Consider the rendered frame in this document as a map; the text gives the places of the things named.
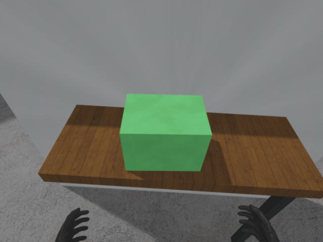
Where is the right robot hand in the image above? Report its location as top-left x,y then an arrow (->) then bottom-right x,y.
237,205 -> 280,242

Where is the left robot hand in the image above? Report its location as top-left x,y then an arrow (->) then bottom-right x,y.
55,208 -> 89,242

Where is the carton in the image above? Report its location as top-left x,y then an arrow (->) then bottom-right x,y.
120,94 -> 212,171

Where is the table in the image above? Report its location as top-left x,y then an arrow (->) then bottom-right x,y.
38,105 -> 323,242

